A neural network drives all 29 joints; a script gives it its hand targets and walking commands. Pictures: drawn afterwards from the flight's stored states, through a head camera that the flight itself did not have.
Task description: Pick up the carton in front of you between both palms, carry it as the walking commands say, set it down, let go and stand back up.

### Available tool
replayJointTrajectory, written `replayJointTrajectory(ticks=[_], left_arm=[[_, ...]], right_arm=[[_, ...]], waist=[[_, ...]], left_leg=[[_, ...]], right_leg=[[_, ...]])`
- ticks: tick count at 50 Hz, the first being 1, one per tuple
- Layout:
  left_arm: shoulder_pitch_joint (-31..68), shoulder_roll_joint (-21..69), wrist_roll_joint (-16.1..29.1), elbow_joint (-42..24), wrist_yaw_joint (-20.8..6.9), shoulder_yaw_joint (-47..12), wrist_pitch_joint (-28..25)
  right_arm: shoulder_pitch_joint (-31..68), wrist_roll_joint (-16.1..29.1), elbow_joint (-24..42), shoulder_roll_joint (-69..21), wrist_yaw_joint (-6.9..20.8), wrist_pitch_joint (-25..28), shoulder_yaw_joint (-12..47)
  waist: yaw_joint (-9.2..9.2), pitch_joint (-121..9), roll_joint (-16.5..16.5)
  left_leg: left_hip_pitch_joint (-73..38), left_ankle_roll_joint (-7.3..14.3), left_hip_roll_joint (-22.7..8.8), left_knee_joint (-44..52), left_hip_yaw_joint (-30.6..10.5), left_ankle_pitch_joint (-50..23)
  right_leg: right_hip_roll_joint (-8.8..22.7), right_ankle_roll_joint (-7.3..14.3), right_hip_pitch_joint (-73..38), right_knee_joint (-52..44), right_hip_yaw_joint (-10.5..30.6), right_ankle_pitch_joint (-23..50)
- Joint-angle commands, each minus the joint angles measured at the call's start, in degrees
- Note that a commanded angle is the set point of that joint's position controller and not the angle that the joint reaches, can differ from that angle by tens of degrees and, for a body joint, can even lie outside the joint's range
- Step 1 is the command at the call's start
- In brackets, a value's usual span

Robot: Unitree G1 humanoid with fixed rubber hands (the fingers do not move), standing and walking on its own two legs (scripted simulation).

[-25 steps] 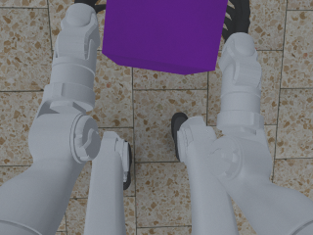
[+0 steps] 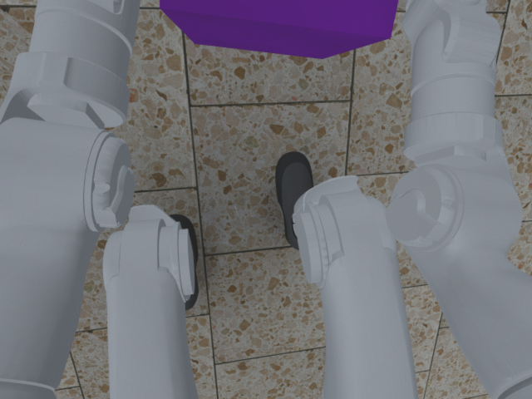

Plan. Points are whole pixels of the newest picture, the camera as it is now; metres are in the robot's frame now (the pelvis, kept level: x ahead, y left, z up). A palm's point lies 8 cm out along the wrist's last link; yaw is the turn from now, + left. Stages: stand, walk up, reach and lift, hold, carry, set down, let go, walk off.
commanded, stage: set down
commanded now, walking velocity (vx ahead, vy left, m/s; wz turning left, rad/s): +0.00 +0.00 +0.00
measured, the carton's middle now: out of the picture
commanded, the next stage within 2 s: none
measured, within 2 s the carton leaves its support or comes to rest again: rests again in 0.66 s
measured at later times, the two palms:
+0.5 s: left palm out of the picture +0.58 +0.05 -0.20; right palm out of the picture +0.52 -0.25 -0.18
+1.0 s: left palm out of the picture +0.58 +0.05 -0.21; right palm out of the picture +0.51 -0.26 -0.19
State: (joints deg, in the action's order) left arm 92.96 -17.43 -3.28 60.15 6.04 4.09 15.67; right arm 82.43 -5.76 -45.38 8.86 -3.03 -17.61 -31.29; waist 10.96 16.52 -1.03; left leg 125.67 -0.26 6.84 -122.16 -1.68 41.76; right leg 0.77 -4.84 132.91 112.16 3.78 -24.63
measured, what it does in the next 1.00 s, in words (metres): stands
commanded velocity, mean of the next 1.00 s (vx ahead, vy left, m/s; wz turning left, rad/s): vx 0.00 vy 0.00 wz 0.00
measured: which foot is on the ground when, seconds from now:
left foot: down 0.00-1.00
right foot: down 0.00-1.00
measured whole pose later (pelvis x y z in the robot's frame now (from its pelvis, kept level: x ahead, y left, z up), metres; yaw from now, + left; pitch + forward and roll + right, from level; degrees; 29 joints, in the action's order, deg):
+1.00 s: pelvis -0.01 +0.00 -0.02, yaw -1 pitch +40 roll -4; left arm 95.8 -15.4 -10.5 61.0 -2.7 8.3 12.6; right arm 86.3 -7.7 -58.6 15.4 3.3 -11.5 -38.4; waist 8.8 24.2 1.8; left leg 125.1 -0.5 7.8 -128.1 -3.2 42.3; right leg 1.3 -5.1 131.3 116.7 2.5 -25.0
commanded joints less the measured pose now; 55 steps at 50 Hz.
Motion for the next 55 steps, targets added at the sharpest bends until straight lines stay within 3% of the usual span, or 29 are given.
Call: replayJointTrajectory(ticks=[1,4,10,14,21,31,42,46,50,53,55], left_arm=[[27.38,50.27,6.31,-10.59,-13.49,-14.45,-3.48],[26.41,50.96,6.21,-10.46,-13.74,-14.62,-3.76],[27.68,49.64,6.73,-10.12,-14.07,-14.64,-4.41],[27.75,47.47,6.08,-8.54,-14.17,-13.38,-4.33],[26.93,44.05,4.06,-6.35,-14.29,-11.34,-4.23],[20.45,39.39,-0.28,-2.51,-14.89,-7.51,-3.59],[14.98,33.31,-4.91,1.45,-14.85,-4.0,-2.4],[15.27,31.31,-5.83,1.64,-14.64,-3.43,-2.52],[16.74,23.13,-6.23,0.66,-12.94,-2.84,-3.31],[17.28,0.88,-4.54,-0.48,-7.32,-1.55,-4.99],[21.02,-9.66,-0.62,-1.05,-4.14,-3.99,-6.37]], right_arm=[[28.91,8.53,4.21,-48.81,14.0,2.21,20.99],[27.34,7.85,2.04,-48.24,14.36,2.28,19.17],[26.26,5.81,-0.9,-44.4,13.89,3.28,15.53],[26.01,4.43,-2.8,-42.63,13.74,3.59,13.11],[25.08,3.41,-5.89,-41.12,14.06,3.94,10.23],[22.21,1.66,-9.3,-37.34,14.29,4.44,7.3],[20.16,0.67,-10.74,-30.75,13.45,5.23,4.38],[19.49,0.48,-11.37,-28.87,12.8,5.81,3.35],[16.64,-0.4,-12.48,-21.8,10.31,7.28,-0.28],[9.87,-0.81,-14.4,-0.49,4.18,10.85,-5.65],[9.67,1.85,-15.75,9.62,0.56,13.42,-5.05]], waist=[[1.43,-73.79,-11.85],[1.91,-69.83,-12.53],[4.1,-65.03,-15.25],[4.59,-61.03,-15.67],[3.74,-54.89,-15.23],[1.22,-44.77,-11.83],[-0.89,-37.44,-11.61],[-0.83,-36.56,-11.5],[0.38,-38.59,-11.41],[1.68,-41.39,-11.67],[2.18,-44.94,-12.17]], left_leg=[[-24.83,-0.41,1.41,13.2,2.48,-30.42],[-21.16,-0.57,1.07,12.88,2.45,-29.97],[-22.84,-0.82,0.8,12.15,1.31,-28.68],[-21.57,-0.78,0.73,12.26,1.01,-25.59],[-17.34,-0.28,0.39,12.06,0.95,-22.12],[-12.99,0.68,-0.16,11.68,0.3,-19.96],[-13.46,1.24,-0.92,11.16,-0.43,-17.94],[-14.48,1.06,-1.37,10.9,-0.66,-18.24],[-17.78,0.26,-2.6,11.2,-1.52,-20.07],[-21.72,-1.04,-3.83,11.11,-2.32,-22.25],[-23.97,-1.79,-4.55,10.7,-3.19,-24.81]], right_leg=[[-4.37,2.41,-50.23,1.77,-8.69,31.6],[-4.36,2.88,-49.21,2.25,-8.01,31.63],[-4.06,2.81,-40.95,2.54,-8.73,25.54],[-3.71,2.91,-38.39,2.55,-8.82,22.03],[-3.51,3.1,-36.94,2.87,-7.95,19.42],[-3.73,3.04,-34.66,3.31,-6.91,16.59],[-4.04,3.05,-30.55,4.11,-6.55,12.73],[-3.93,2.68,-30.67,4.49,-6.74,12.67],[-3.11,1.8,-32.38,4.87,-7.71,13.68],[-2.16,1.27,-33.78,4.7,-8.61,15.35],[-1.57,1.25,-34.94,4.61,-8.3,17.74]])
